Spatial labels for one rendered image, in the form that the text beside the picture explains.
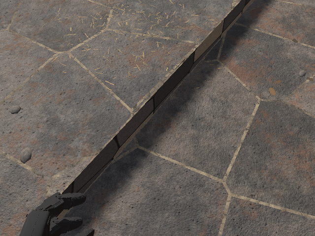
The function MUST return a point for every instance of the robot left hand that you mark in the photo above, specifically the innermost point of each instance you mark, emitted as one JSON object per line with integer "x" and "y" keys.
{"x": 40, "y": 223}

